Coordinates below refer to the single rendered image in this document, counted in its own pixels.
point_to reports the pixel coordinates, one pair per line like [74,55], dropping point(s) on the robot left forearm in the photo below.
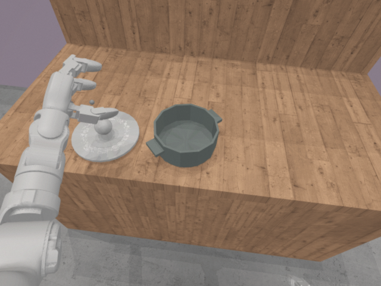
[36,186]

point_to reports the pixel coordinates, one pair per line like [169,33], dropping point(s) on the robot left upper arm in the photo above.
[29,251]

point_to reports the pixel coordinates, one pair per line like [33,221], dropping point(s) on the left robot hand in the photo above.
[62,86]

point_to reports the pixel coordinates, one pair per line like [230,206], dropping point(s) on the table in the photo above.
[296,171]

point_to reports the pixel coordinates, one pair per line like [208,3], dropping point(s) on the knob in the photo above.
[103,127]

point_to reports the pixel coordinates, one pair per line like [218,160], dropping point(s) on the lid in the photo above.
[95,147]

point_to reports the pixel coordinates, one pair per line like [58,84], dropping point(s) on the pot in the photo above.
[185,135]

